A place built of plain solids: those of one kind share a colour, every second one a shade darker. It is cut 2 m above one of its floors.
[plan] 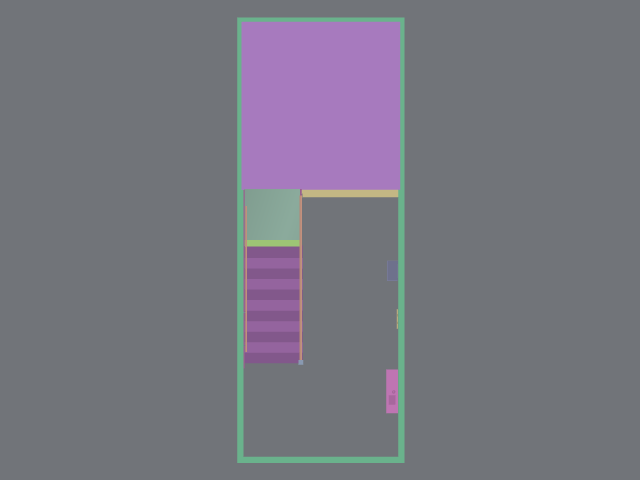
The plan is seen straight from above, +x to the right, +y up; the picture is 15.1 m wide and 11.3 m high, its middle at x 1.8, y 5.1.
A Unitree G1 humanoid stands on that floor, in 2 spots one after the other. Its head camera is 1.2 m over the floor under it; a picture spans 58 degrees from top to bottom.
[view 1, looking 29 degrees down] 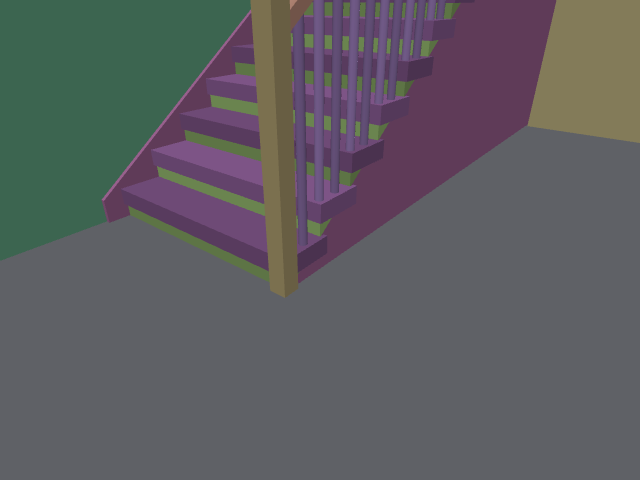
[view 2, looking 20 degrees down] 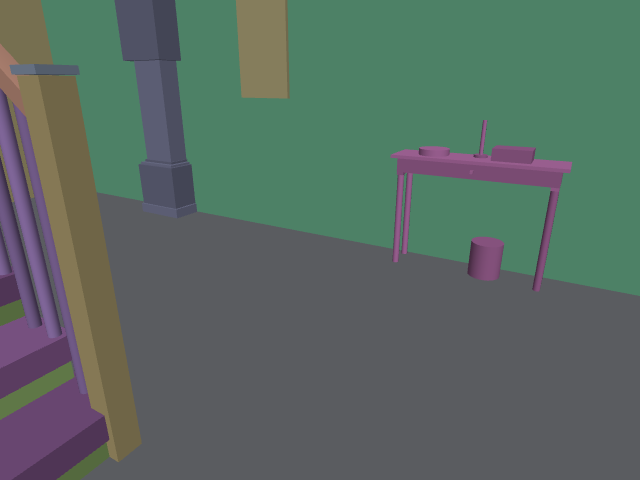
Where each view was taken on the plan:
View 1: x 2.52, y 1.00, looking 128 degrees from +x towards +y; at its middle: tread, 2.09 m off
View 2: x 0.68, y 1.03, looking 30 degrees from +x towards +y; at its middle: ground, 3.51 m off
